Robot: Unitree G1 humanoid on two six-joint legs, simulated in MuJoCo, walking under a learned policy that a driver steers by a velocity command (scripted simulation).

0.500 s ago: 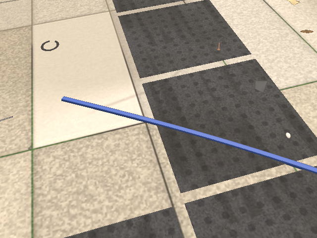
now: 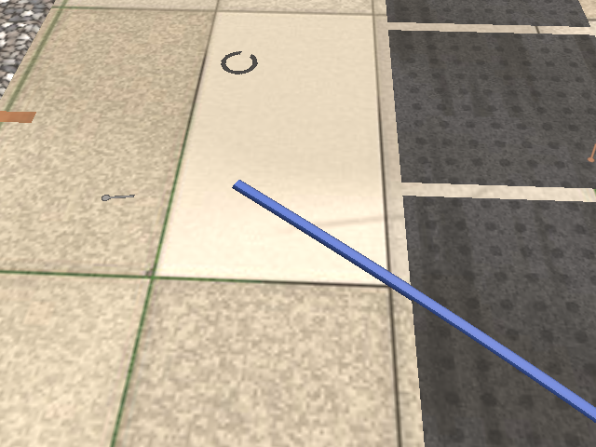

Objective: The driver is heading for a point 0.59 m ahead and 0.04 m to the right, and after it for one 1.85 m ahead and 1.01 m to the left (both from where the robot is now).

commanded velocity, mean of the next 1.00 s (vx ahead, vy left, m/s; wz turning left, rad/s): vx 0.50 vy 0.00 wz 0.30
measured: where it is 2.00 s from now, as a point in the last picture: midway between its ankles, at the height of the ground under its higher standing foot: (214, 232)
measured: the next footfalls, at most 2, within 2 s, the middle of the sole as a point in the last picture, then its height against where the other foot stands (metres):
right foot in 0.44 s outside the picture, level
left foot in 1.00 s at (243, 339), level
